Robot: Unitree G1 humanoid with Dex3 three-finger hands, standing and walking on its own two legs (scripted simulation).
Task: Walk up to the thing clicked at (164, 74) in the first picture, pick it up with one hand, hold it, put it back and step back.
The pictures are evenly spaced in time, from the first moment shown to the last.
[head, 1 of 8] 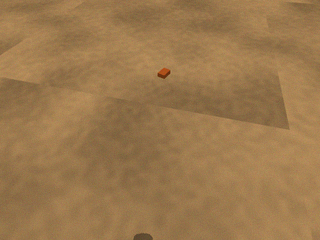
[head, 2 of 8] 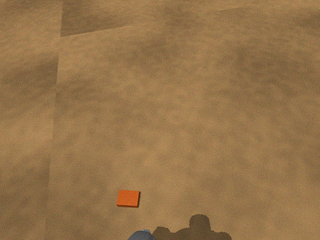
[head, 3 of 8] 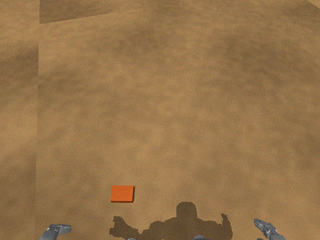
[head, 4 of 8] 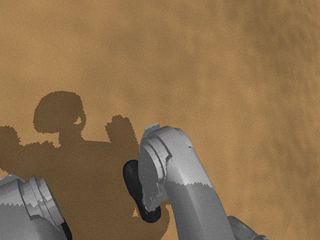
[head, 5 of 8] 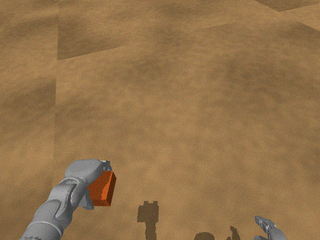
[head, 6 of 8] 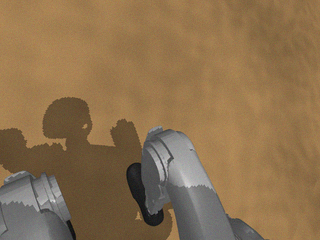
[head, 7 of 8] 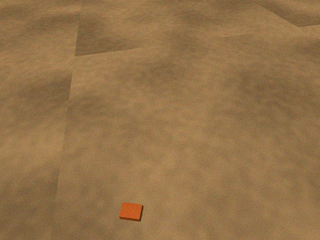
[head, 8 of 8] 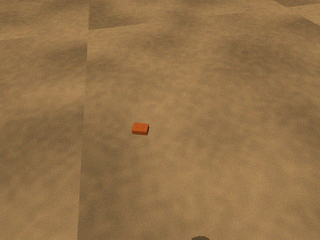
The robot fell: no
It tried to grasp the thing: yes
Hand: left
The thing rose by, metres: 0.69
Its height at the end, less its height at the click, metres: +0.00
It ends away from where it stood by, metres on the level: 0.02
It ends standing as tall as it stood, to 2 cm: yes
